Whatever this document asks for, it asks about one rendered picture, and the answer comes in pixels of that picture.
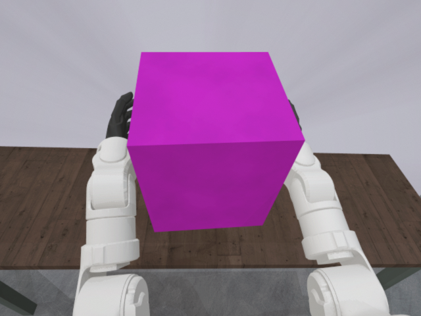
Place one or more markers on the table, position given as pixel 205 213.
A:
pixel 43 221

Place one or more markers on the carton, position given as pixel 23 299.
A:
pixel 212 138

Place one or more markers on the robot right hand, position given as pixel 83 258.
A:
pixel 296 116

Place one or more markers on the robot right upper arm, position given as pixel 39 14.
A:
pixel 348 290

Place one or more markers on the robot left upper arm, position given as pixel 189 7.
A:
pixel 115 295

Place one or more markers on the robot left forearm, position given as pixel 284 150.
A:
pixel 111 241

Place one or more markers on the robot left hand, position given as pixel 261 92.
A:
pixel 118 125

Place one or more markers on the robot right forearm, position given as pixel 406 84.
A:
pixel 326 234

